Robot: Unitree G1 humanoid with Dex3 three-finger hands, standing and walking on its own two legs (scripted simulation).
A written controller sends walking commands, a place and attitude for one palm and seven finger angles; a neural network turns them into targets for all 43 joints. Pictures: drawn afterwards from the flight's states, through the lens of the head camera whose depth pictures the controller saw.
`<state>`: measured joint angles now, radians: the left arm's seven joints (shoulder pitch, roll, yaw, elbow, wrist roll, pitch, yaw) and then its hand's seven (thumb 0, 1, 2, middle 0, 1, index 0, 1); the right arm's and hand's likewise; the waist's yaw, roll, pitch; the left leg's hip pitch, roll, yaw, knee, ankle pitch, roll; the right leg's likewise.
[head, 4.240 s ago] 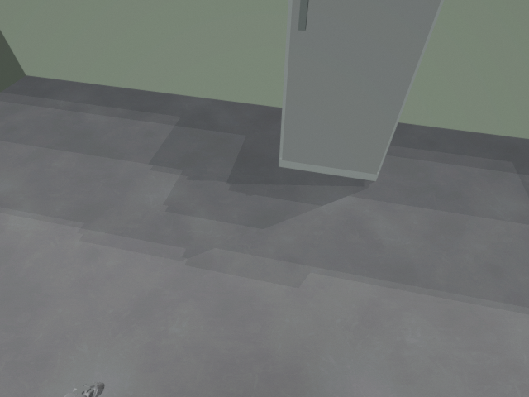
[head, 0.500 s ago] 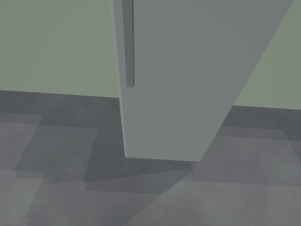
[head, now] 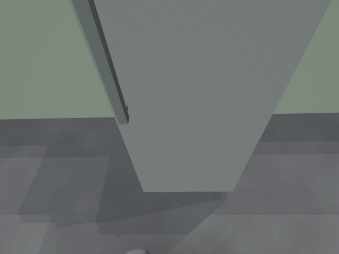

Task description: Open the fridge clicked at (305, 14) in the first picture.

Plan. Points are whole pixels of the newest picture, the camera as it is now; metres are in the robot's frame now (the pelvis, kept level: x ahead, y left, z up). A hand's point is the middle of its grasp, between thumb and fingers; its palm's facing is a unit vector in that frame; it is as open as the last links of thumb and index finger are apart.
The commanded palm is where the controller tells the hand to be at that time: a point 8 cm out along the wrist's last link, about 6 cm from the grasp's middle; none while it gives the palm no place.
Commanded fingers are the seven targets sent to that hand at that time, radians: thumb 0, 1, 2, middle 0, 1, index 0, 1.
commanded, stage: come to a stop and stand still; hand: left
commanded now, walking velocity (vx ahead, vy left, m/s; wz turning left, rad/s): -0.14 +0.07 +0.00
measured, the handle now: (108, 62) +0.48 +0.16 +0.20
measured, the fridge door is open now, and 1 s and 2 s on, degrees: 0 0 0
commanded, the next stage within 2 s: look again from close up in 1.80 s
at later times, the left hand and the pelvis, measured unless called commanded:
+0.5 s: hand out of the picture -0.01 +0.26 -0.18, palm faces +0.04 -0.98 -0.21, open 7.4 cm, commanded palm none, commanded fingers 0.00 0.90 0.90 -0.20 -0.30 -0.20 -0.30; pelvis -0.02 +0.07 +0.01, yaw -1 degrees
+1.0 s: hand out of the picture -0.06 +0.20 -0.17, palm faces +0.01 -0.99 -0.16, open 7.4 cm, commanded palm none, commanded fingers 0.00 0.90 0.90 -0.20 -0.30 -0.20 -0.30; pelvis -0.04 +0.05 +0.01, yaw -1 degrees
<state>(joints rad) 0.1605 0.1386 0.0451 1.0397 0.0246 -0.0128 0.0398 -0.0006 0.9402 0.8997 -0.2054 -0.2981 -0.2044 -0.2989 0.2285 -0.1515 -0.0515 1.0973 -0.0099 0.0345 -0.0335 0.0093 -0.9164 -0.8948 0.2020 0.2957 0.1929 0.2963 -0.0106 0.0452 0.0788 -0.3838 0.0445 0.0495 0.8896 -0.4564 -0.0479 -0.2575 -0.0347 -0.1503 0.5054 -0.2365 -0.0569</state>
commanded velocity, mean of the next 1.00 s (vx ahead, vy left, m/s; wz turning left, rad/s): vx -0.01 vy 0.00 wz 0.00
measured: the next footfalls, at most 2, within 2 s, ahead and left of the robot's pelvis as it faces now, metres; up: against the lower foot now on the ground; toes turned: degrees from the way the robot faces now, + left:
left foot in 0.22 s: +0.05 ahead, +0.15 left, +0.00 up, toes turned +3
right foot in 0.58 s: -0.03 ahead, -0.07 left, +0.00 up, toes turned -3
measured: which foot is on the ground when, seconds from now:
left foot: up 0.00-0.20, down 0.22-1.00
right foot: down 0.00-0.24, up 0.26-0.56, down 0.58-1.00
